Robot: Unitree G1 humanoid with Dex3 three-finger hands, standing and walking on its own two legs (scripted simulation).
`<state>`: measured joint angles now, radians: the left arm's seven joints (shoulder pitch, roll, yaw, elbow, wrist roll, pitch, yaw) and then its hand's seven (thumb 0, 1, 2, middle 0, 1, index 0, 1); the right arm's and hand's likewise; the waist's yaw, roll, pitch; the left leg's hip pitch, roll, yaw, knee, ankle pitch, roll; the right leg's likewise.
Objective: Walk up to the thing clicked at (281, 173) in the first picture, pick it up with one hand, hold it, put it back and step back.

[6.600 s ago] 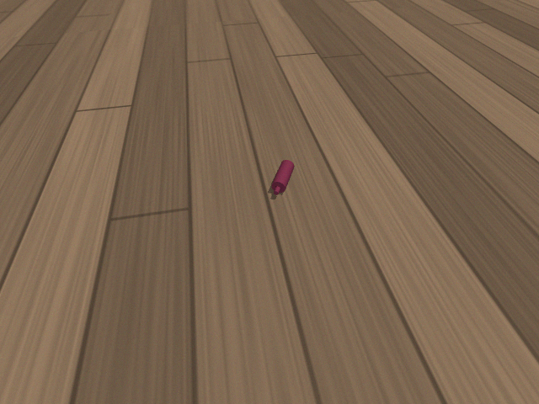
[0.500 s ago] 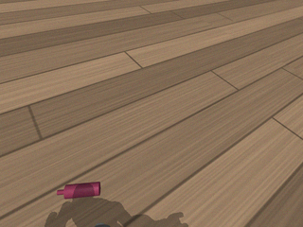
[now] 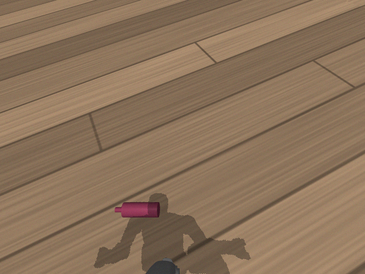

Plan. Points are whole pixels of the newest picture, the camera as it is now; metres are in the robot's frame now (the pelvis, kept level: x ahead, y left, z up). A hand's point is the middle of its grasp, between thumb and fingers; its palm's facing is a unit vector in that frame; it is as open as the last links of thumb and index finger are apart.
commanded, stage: walk up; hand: left
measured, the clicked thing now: (136, 209) +0.49 +0.36 -0.71
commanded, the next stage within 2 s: stand in 1.72 s
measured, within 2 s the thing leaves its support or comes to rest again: neither
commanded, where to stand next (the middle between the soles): +0.09 +0.07 m, yaw -2 degrees
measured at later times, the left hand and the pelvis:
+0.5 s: hand out of the picture +0.08 +0.32 -0.15, palm faces -0.04 -0.92 -0.39, open 7.4 cm; pelvis +0.01 +0.06 +0.00, yaw +0 degrees
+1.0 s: hand out of the picture +0.13 +0.30 -0.12, palm faces -0.02 -0.94 -0.33, open 7.4 cm; pelvis +0.03 +0.05 +0.03, yaw -1 degrees
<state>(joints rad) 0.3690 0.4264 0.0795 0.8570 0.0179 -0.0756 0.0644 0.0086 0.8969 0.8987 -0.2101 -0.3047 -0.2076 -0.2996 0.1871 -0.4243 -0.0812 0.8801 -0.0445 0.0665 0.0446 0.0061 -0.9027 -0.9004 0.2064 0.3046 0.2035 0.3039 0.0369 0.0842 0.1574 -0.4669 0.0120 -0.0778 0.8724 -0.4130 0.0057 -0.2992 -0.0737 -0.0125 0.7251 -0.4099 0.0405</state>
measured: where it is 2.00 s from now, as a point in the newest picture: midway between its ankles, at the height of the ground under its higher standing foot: outside the picture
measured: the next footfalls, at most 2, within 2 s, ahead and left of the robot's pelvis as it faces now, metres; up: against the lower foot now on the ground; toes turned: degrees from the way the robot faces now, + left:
left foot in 0.04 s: +0.09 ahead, +0.15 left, +0.00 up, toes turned -1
right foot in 0.38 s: +0.09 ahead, -0.01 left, +0.00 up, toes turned -1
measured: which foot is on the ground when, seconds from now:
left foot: up 0.00-0.02, down 0.04-1.00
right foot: down 0.00-0.08, up 0.10-0.36, down 0.38-1.00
